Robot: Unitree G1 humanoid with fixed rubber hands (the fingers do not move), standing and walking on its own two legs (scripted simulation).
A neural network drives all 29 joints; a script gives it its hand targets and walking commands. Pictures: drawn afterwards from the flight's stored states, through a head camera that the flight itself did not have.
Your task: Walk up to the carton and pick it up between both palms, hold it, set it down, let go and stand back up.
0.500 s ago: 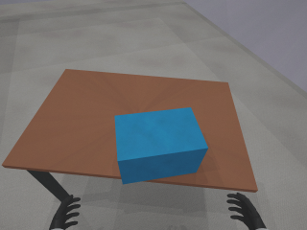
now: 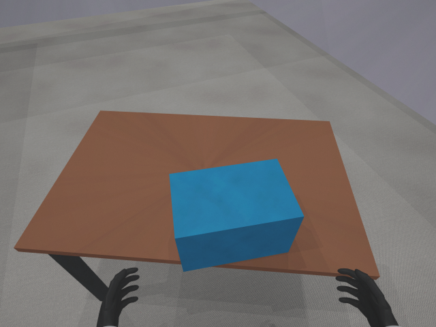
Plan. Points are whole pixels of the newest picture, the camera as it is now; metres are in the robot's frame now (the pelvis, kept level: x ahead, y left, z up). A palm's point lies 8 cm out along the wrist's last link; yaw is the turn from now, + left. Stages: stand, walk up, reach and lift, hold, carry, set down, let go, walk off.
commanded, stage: reach and lift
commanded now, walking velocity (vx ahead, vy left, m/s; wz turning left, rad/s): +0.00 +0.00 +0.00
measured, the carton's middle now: (230, 214) +0.41 -0.01 -0.11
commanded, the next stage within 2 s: none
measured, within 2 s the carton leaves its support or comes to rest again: neither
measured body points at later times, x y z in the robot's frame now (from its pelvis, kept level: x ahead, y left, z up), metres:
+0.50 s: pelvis +0.00 -0.01 -0.01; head +0.02 -0.02 +0.44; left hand +0.23 +0.22 -0.04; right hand +0.25 -0.28 -0.05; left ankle -0.03 +0.14 -0.74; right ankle +0.01 -0.12 -0.74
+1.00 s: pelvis +0.00 +0.00 +0.00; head +0.03 -0.01 +0.44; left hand +0.30 +0.22 +0.00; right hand +0.33 -0.27 +0.00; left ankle -0.03 +0.14 -0.74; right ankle +0.01 -0.12 -0.74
